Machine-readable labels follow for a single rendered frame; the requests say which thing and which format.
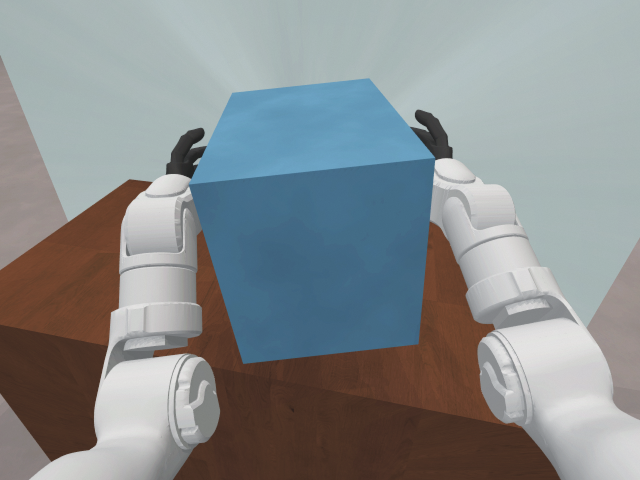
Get robot left forearm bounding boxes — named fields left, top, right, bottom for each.
left=94, top=174, right=202, bottom=437

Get robot right forearm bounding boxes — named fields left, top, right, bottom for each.
left=430, top=158, right=613, bottom=398

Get right robot upper arm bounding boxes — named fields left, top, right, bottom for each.
left=477, top=318, right=640, bottom=480

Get carton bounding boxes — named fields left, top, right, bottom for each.
left=189, top=78, right=435, bottom=364

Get pedestal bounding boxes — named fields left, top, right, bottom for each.
left=0, top=179, right=561, bottom=480

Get left robot upper arm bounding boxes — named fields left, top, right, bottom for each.
left=29, top=353, right=220, bottom=480

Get robot left hand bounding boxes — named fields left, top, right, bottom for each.
left=166, top=128, right=207, bottom=179

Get robot right hand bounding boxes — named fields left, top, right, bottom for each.
left=410, top=110, right=453, bottom=160

